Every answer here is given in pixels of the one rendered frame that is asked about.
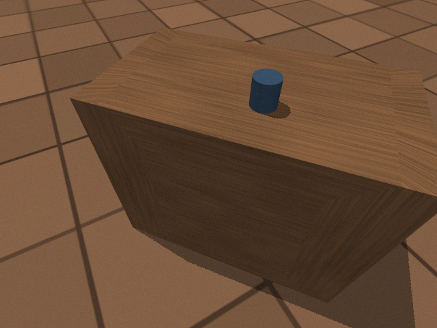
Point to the can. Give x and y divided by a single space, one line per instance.
265 90

